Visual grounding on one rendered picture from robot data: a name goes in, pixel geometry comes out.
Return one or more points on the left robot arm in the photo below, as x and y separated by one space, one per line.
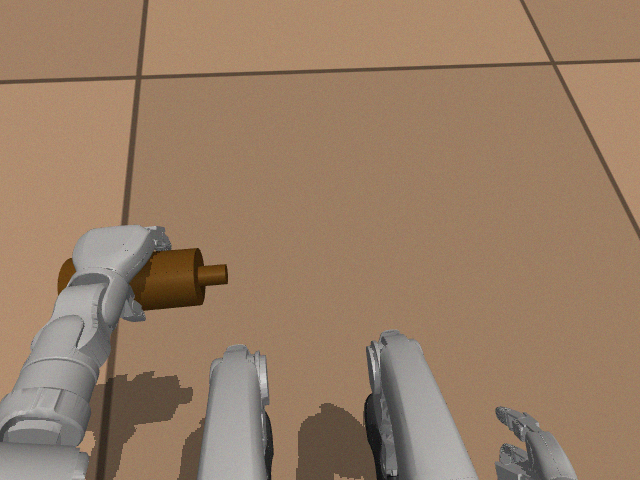
46 414

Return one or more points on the right robot foot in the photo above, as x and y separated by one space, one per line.
375 440

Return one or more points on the right robot hand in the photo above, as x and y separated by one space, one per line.
544 460

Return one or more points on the left robot hand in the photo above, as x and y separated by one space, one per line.
123 249

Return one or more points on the bottle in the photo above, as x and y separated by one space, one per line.
169 279

